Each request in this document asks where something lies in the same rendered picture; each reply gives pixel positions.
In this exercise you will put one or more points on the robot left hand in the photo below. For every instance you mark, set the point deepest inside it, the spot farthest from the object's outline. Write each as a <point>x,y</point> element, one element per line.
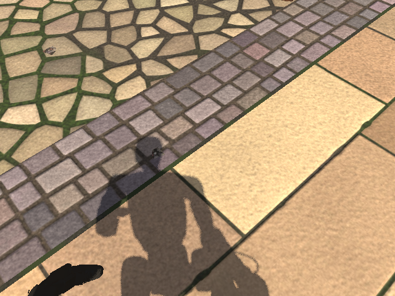
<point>66,277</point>

